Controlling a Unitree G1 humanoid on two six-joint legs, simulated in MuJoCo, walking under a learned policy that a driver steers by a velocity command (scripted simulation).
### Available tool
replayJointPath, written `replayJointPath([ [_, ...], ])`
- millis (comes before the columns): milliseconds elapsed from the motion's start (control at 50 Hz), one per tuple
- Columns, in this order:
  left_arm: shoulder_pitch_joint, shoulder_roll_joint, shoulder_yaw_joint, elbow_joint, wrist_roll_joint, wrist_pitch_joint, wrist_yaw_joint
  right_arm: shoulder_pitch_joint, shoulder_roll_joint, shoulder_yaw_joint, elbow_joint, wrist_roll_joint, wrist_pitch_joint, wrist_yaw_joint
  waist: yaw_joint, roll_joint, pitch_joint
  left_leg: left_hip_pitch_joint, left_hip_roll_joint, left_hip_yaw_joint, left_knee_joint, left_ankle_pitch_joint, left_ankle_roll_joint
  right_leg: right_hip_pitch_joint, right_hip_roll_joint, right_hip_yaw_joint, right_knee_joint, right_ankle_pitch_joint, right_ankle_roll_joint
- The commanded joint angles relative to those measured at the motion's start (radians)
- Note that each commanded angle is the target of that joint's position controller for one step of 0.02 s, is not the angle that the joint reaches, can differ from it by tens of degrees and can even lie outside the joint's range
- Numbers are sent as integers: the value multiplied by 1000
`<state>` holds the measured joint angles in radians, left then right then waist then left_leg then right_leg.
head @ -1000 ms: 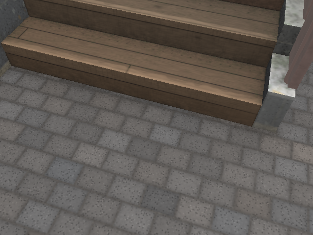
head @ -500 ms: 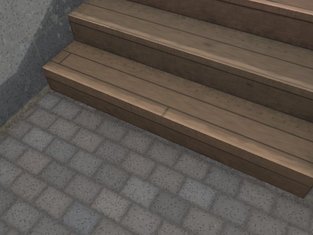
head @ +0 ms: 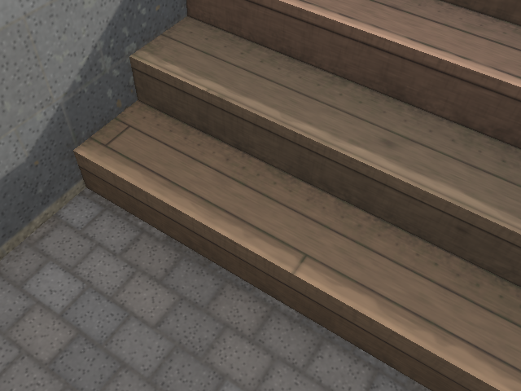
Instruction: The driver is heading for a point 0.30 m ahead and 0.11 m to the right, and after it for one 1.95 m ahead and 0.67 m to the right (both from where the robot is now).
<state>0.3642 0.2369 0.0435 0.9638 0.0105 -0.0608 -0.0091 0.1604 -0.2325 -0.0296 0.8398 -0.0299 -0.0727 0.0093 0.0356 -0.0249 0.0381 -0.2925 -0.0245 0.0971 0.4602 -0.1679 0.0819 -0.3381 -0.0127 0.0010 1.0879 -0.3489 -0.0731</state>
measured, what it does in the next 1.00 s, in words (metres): walks ahead, turning right: right foot, then left foot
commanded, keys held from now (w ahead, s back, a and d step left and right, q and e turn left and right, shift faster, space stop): w+e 0.38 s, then e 0.42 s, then no key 0.18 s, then w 0.02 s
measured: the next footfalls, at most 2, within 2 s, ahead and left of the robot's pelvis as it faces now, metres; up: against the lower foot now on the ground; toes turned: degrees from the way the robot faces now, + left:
right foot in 0.42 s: +0.34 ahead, -0.12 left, +0.00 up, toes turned -18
left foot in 0.94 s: +0.47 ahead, +0.01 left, +0.00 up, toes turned -30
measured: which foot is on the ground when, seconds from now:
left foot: down 0.00-0.42, up 0.44-0.92, down 0.94-1.00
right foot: up 0.00-0.40, down 0.42-0.94, up 0.96-1.00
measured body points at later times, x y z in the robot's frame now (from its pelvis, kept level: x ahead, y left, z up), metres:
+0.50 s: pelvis +0.25 -0.04 -0.01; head +0.29 -0.06 +0.43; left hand +0.46 +0.17 -0.13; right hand +0.21 -0.30 -0.16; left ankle +0.12 +0.09 -0.63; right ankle +0.30 -0.10 -0.74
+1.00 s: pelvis +0.36 -0.03 +0.00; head +0.39 -0.04 +0.45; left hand +0.58 +0.15 -0.14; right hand +0.34 -0.33 -0.11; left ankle +0.43 +0.04 -0.74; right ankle +0.29 -0.10 -0.72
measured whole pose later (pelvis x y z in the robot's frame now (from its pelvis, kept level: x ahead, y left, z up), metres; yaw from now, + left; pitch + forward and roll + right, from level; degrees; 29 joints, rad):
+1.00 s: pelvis +0.36 -0.03 +0.00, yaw -31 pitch +1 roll +0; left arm 0.20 0.27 0.06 0.85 0.01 0.02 0.03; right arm 0.14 -0.25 -0.01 0.84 -0.03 -0.03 -0.05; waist 0.01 -0.03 0.04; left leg -0.28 -0.04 0.00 0.48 -0.21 0.04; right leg -0.30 0.14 0.15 0.69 -0.44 -0.03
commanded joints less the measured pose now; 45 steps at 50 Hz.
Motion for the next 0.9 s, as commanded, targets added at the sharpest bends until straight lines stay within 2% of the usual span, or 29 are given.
replayJointPath([
  [20, 49, 53, 16, -31, 18, 18, -14, 99, -83, -19, 6, 8, -26, -9, -19, 124, -19, 153, 273, -250, -309, 87, 78, -185, -68, 46, 26, 72, 6],
  [60, 13, 46, 19, -39, 20, 30, -22, 131, -91, -23, 31, 16, -43, -10, -8, 103, -5, 162, 262, -177, -328, 187, 76, -226, -69, 41, 17, 124, 15],
  [140, -130, 40, 19, -82, 17, 31, -36, 181, -91, -23, 63, 16, -48, -15, -24, 86, 29, 197, 246, -64, -352, 244, 64, -335, -80, 22, -76, 267, 32],
  [200, -240, 21, 6, -117, 13, 25, -45, 201, -93, -21, 83, 16, -49, -19, -44, 85, 54, 206, 224, 14, -348, 294, 51, -313, -67, -24, -259, 358, 36],
  [280, -359, 19, -6, -164, 20, 22, -51, 262, -120, -25, 122, 15, -47, -34, -74, 80, 69, 304, 257, 71, -306, 447, 44, -265, -39, -102, -434, 344, 4],
  [300, -364, 23, -5, -169, 22, 22, -49, 269, -123, -25, 131, 14, -43, -37, -70, 83, 64, 340, 268, 80, -274, 526, 40, -255, -28, -114, -456, 312, -12],
  [340, -324, 37, 0, -161, 25, 23, -42, 257, -139, -27, 137, 10, -33, -45, -45, 105, 26, 398, 275, 111, -156, 807, 31, -186, 23, -147, -481, 223, -53],
  [380, -201, 66, 15, -127, 26, 17, -31, 242, -164, -34, 137, 7, -17, -48, 6, 128, -52, 424, 277, 129, 74, 993, 27, -60, 94, -174, -517, 142, -104],
  [400, -72, 86, 28, -89, 37, 4, -22, 226, -171, -35, 128, 12, -9, -48, 65, 103, -117, 357, 257, 142, 291, 927, 10, 105, 116, -156, -605, 197, -135],
  [420, 63, 165, 55, -61, 54, -1, -8, 216, -157, -30, 100, 19, -13, -45, 121, 32, -213, 143, 227, 141, 586, 571, -24, 352, -32, 33, -630, 263, -189],
  [440, 11, 288, 92, -93, 37, 14, 8, 264, -67, -16, 34, 45, -22, -31, 39, -295, -308, -303, -25, 111, 1028, -375, -99, 654, -358, 565, -660, 681, -399],
  [460, 29, 270, 90, -96, -3, 25, 8, 189, -146, -27, 38, 18, -26, -28, 67, -36, -329, -356, 18, -112, 1046, -345, -89, 614, -344, 536, -690, 861, -406],
  [480, -51, 235, 81, -103, -9, 26, 14, 131, -113, -20, 16, 27, -32, -25, 35, 3, -207, -374, 70, -136, 985, -257, -88, 495, -322, 403, -703, 930, -373],
  [500, -103, 169, 66, -109, -10, 26, 14, 134, -94, -16, 22, 20, -30, -25, -13, 60, -97, -329, 93, -131, 877, -224, -91, 337, -264, 309, -731, 991, -315],
  [520, -132, 134, 56, -114, -16, 27, 17, 109, -99, -20, 13, 3, -15, -27, -35, 72, -59, -298, 105, -139, 795, -218, -98, 268, -213, 258, -750, 972, -271],
  [540, -159, 118, 48, -120, -15, 26, 18, 125, -93, -18, 15, -13, 7, -27, -55, 63, -62, -242, 97, -131, 754, -207, -108, 210, -180, 217, -761, 989, -250],
  [560, -157, 128, 47, -123, -11, 21, 16, 144, -86, -17, 17, -18, 24, -28, -68, 47, -80, -209, 82, -124, 719, -197, -115, 187, -162, 197, -755, 1042, -238],
  [580, -155, 148, 51, -125, -5, 16, 13, 153, -78, -15, 11, -15, 36, -27, -79, 32, -102, -197, 69, -114, 679, -186, -122, 176, -141, 175, -742, 1095, -228],
  [620, -133, 177, 57, -125, -1, 16, 14, 145, -71, -11, 3, -8, 40, -30, -75, 7, -128, -194, 59, -101, 583, -152, -134, 172, -116, 163, -727, 1103, -198],
  [700, -102, 178, 61, -138, 3, 36, 24, 36, -79, -8, -39, -1, 52, -40, -27, -49, -162, -185, 38, -101, 434, -55, -131, 175, -89, 196, -692, 988, -113],
  [740, -84, 174, 64, -148, 4, 45, 30, 1, -95, -9, -54, 2, 61, -43, -15, -65, -168, -191, 36, -123, 414, -46, -124, 187, -114, 258, -680, 895, -106],
  [760, -89, 178, 67, -154, 12, 52, 29, -23, -109, -11, -59, -3, 58, -45, -6, -54, -149, -198, 35, -129, 403, -71, -127, 182, -123, 289, -681, 850, -105],
  [800, -84, 184, 71, -156, 18, 63, 34, -59, -114, -11, -77, 2, 54, -51, 0, -55, -118, -207, 29, -147, 365, -123, -133, 191, -141, 364, -683, 776, -123],
  [860, -93, 169, 65, -157, 22, 69, 37, -28, -122, -10, -67, 14, 48, -57, -9, -70, -102, -158, 22, -151, 257, -182, -113, 226, -157, 406, -661, 780, -129],
  [900, -126, 156, 56, -158, 16, 69, 37, 20, -118, -9, -50, 18, 39, -58, -37, -70, -97, -44, 9, -135, 90, -150, -86, 206, -132, 409, -630, 751, -97],
])
Velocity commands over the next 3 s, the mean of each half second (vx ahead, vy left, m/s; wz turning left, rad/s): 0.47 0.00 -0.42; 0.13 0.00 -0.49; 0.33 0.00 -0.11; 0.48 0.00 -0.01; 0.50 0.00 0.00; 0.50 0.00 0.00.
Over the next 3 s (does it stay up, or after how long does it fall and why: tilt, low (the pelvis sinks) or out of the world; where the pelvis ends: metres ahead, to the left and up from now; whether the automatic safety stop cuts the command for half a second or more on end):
stays up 0.76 -0.26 0.17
